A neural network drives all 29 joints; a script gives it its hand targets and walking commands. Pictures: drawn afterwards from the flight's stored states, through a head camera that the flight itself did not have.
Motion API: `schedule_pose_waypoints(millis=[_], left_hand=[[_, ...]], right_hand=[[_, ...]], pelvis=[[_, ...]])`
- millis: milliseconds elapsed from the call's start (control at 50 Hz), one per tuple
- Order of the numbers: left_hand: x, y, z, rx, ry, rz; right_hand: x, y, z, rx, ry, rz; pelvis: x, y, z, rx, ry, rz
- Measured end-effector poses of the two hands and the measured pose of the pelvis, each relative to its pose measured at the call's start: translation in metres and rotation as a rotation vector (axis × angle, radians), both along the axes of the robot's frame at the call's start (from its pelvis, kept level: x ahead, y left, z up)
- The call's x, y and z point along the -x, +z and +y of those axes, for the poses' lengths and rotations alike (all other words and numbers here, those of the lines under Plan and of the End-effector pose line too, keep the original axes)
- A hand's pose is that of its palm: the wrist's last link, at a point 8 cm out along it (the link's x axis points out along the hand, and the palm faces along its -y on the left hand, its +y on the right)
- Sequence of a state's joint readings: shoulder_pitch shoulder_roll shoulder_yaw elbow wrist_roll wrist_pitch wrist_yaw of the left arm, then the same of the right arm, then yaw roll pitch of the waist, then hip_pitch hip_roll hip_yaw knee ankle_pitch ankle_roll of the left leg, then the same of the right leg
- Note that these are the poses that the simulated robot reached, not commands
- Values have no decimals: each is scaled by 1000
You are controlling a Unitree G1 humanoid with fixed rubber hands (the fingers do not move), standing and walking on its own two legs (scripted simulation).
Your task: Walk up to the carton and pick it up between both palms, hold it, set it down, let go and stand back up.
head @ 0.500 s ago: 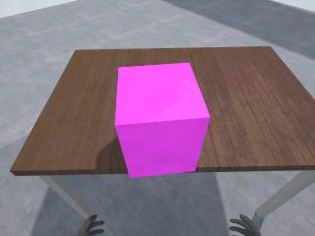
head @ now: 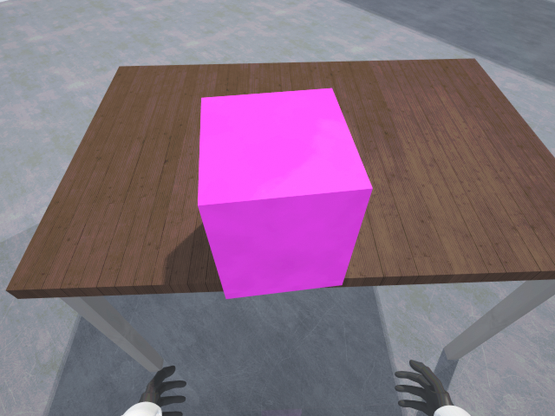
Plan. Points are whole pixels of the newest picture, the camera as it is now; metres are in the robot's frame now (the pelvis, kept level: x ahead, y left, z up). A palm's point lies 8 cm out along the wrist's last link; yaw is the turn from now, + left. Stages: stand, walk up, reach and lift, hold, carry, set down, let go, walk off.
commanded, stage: set down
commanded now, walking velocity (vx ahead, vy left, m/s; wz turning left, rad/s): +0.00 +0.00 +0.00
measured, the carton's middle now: (276, 198) +0.45 +0.03 +0.05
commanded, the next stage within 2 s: let go in 0.18 s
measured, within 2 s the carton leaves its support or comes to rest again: neither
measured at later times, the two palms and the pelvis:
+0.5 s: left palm (140, 411) +0.17 +0.23 -0.08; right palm (463, 413) +0.16 -0.23 -0.10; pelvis +0.00 +0.00 +0.00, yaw +0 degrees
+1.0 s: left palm out of the picture +0.14 +0.23 -0.09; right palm out of the picture +0.15 -0.21 -0.10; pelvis -0.01 +0.00 +0.00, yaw +1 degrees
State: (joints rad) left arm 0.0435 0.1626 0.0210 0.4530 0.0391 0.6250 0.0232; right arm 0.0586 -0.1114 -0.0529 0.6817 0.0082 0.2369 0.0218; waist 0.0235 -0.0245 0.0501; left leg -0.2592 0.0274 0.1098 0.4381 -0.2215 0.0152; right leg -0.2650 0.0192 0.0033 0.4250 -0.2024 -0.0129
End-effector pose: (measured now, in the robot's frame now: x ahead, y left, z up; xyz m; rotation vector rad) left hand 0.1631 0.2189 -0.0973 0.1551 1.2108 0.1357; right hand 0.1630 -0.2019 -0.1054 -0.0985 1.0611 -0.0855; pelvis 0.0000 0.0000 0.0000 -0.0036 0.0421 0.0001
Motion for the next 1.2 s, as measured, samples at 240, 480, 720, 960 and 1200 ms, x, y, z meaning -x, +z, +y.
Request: schedule_pose_waypoints(millis=[240, 480, 720, 960, 1200], left_hand=[[-7, -9, -1, 7, 2, 43], [-8, 12, 7, -16, -53, -115], [17, 11, 15, -45, -63, -225], [24, 12, 14, -41, -49, -254], [25, 10, 19, -42, -84, -358]], right_hand=[[-2, -13, -1, 10, 3, 56], [-1, 8, -26, 55, 3, -66], [16, 10, -24, 56, 43, -202], [16, 8, -10, 44, 62, -233], [29, 2, -21, 79, 19, -138]], pelvis=[[6, -4, 1, 3, 8, 18], [4, 0, 0, 4, 4, -15], [7, -1, -1, 1, 8, -46], [9, -2, 2, -1, 13, -65], [-6, -2, 6, 15, 22, -32]])
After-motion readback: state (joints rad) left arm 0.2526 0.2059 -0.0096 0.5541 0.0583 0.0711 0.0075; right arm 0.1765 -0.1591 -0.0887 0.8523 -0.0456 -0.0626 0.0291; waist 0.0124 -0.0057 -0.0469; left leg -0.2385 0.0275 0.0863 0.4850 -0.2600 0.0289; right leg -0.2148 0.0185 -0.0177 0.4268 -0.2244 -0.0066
